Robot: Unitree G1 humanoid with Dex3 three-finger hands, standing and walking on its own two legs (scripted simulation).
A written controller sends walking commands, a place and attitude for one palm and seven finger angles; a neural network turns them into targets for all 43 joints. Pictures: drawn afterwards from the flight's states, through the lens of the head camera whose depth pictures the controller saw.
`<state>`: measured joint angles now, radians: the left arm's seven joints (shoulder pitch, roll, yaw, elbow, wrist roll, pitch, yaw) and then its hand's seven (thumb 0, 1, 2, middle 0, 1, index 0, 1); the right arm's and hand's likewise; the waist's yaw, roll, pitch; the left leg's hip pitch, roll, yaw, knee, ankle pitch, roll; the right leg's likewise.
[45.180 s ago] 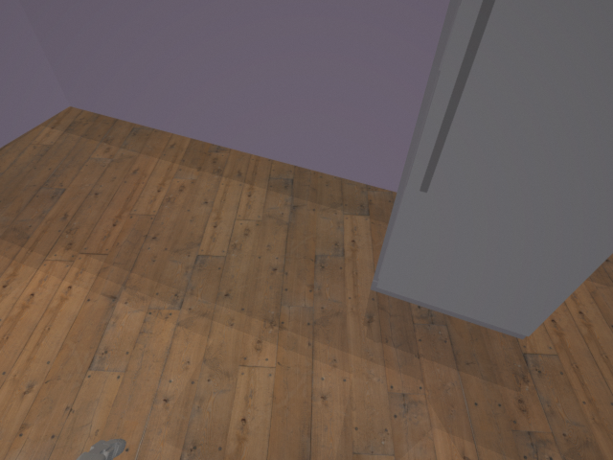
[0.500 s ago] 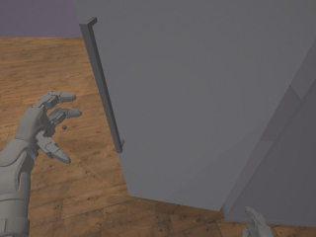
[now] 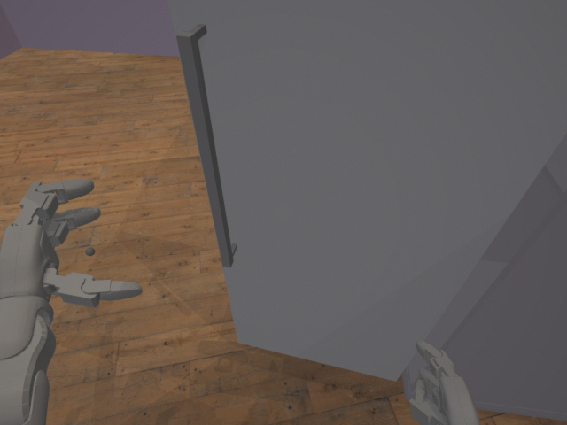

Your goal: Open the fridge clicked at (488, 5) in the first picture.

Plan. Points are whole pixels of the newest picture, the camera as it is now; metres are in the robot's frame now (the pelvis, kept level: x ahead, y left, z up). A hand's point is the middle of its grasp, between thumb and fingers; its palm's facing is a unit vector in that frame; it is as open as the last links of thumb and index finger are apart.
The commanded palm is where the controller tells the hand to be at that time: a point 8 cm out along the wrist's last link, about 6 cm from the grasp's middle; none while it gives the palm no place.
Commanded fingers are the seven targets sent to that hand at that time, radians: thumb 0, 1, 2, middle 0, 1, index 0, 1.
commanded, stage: draw the hand back to the body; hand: left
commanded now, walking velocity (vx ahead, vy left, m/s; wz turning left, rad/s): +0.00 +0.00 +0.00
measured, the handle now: (217, 174) +0.48 +0.18 +0.10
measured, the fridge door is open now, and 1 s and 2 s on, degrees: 84 84 84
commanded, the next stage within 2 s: step back with the hand held close in 0.90 s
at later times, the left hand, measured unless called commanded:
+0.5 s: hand (73, 273) +0.22 +0.27 +0.16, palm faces +0.45 -0.82 -0.36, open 9.0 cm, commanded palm +0.17 +0.30 +0.18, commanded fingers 0.00 0.90 0.90 -0.20 -0.30 -0.20 -0.30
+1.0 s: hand (71, 281) +0.21 +0.26 +0.16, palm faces +0.47 -0.81 -0.37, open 7.4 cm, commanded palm +0.16 +0.30 +0.18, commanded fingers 0.00 0.90 0.90 -0.20 -0.30 -0.20 -0.30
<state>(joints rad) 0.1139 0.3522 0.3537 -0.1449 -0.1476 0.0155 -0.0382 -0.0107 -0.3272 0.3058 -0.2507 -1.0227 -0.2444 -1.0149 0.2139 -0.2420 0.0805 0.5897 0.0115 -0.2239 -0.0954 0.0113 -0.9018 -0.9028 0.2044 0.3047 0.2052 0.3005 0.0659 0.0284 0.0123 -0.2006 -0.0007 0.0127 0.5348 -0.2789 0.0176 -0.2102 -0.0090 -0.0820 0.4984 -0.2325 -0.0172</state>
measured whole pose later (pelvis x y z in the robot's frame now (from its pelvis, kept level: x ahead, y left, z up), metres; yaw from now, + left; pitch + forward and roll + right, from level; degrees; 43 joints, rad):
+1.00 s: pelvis +0.01 +0.00 +0.01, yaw -1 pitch -6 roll +0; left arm 0.42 0.33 0.34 -0.34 -0.07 -0.06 0.10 0.02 0.89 0.90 -0.21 -0.31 -0.21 -0.30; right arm 0.21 -0.22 0.04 0.66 -0.01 -0.15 -0.10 0.01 -0.90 -0.90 0.21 0.30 0.21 0.30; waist 0.08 0.06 0.02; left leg -0.07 0.00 0.03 0.42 -0.25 0.02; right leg -0.10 -0.01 -0.07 0.42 -0.22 -0.02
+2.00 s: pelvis -0.10 +0.02 -0.02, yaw +2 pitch +0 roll -3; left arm 0.49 0.41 0.50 -0.49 0.00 -0.28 0.14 0.01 0.89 0.90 -0.22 -0.31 -0.21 -0.30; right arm 0.24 -0.21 0.01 0.59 -0.01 -0.14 -0.07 0.01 -0.90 -0.90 0.21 0.30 0.21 0.30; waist 0.01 0.01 0.04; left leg -0.50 0.01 0.00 0.66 -0.17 0.05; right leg -0.34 0.07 0.02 0.63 -0.29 0.01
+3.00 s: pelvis -0.28 +0.05 +0.01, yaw -7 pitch -1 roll -1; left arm 0.62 0.43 0.41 -0.55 -0.04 -0.18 0.14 0.02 0.89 0.90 -0.21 -0.30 -0.21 -0.30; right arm 0.34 -0.18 0.02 0.65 -0.03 -0.15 -0.06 0.01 -0.90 -0.90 0.20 0.30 0.20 0.30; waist -0.06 -0.04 -0.05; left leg -0.30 -0.02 0.05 0.39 -0.14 0.03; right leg -0.24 0.07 -0.09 0.61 -0.46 -0.03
